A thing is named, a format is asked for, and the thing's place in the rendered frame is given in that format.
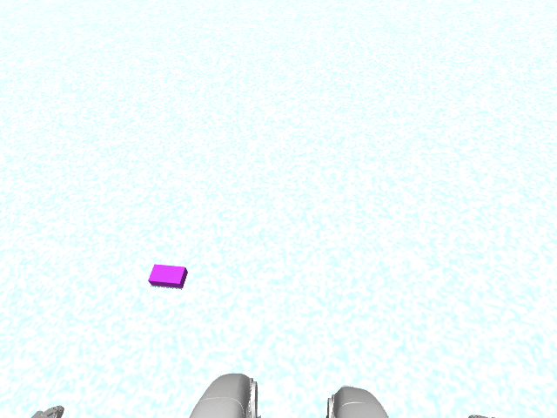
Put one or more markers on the small box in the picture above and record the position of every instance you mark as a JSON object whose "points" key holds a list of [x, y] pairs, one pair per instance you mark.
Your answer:
{"points": [[168, 276]]}

